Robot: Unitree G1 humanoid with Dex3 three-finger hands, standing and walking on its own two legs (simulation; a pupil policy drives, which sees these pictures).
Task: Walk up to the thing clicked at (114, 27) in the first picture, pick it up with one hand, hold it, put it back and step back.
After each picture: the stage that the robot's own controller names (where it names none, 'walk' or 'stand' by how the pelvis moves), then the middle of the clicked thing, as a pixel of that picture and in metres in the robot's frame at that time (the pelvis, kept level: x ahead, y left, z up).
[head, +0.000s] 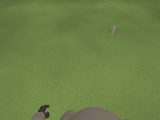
stand; (113, 30) +2.26 -0.59 -0.65
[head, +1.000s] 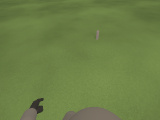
walk; (97, 35) +2.18 -0.06 -0.62
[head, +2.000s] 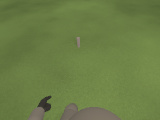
walk; (78, 42) +1.53 +0.32 -0.64
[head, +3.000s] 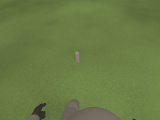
walk; (77, 57) +1.03 +0.30 -0.65
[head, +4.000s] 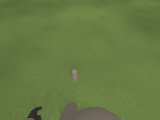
walk; (74, 75) +0.66 +0.22 -0.64
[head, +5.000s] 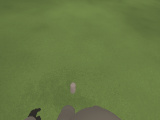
walk; (73, 88) +0.43 +0.14 -0.64
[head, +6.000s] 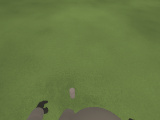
stand; (72, 93) +0.37 +0.17 -0.64
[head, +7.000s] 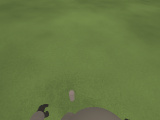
stand; (71, 96) +0.38 +0.18 -0.66
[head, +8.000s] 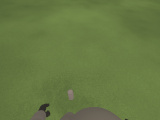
stand; (70, 95) +0.37 +0.18 -0.66
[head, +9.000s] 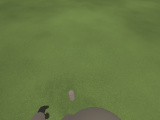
stand; (71, 95) +0.37 +0.19 -0.66
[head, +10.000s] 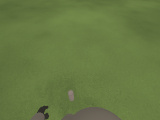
stand; (71, 95) +0.36 +0.19 -0.66
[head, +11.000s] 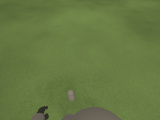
go down; (71, 95) +0.36 +0.20 -0.66
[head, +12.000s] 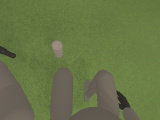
go down; (58, 50) +0.46 +0.21 -0.26
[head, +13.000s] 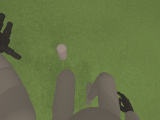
close in; (62, 53) +0.46 +0.21 -0.27
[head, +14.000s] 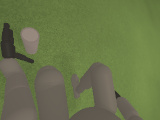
close in; (31, 43) +0.45 +0.26 -0.17
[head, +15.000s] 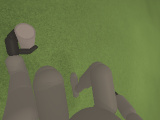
lift; (27, 42) +0.44 +0.27 -0.17
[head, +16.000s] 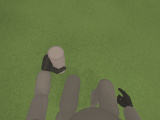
lift; (59, 62) +0.34 +0.21 -0.01
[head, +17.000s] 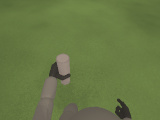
hold; (64, 71) +0.32 +0.18 +0.03
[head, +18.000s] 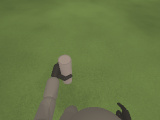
hold; (66, 71) +0.32 +0.16 +0.04
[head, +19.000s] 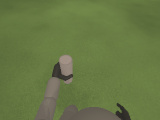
hold; (66, 71) +0.32 +0.16 +0.04
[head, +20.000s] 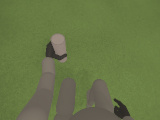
crouch; (60, 50) +0.45 +0.18 -0.04
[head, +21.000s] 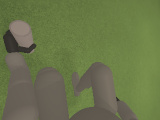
lower; (25, 41) +0.45 +0.27 -0.18
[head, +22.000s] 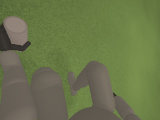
lower; (18, 38) +0.46 +0.28 -0.18
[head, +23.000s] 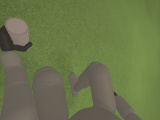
lower; (20, 38) +0.45 +0.29 -0.17
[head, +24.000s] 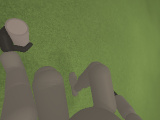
lower; (21, 39) +0.45 +0.29 -0.17
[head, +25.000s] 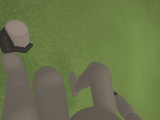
rest; (21, 40) +0.45 +0.29 -0.17
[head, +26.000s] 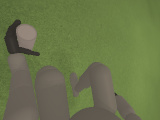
open; (26, 41) +0.44 +0.27 -0.17
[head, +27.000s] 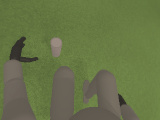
stand; (56, 49) +0.45 +0.24 -0.22
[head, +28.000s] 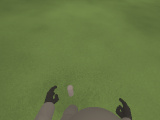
stand; (70, 91) +0.39 +0.17 -0.58
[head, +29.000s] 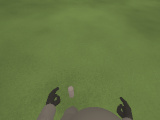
stand; (71, 92) +0.40 +0.18 -0.60
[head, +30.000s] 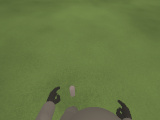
stand; (72, 91) +0.39 +0.17 -0.61
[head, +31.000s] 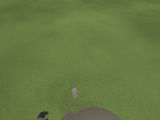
walk; (74, 93) +0.41 +0.17 -0.66
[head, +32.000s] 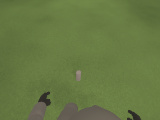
walk; (78, 76) +0.55 +0.12 -0.63
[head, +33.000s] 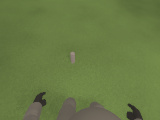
walk; (72, 57) +0.83 +0.24 -0.63
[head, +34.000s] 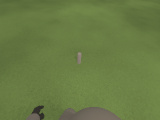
stand; (79, 58) +1.04 +0.19 -0.64
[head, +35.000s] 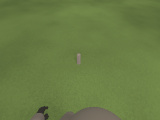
stand; (78, 59) +1.04 +0.20 -0.66
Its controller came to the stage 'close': yes
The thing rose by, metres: 0.68
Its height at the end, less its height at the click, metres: +0.00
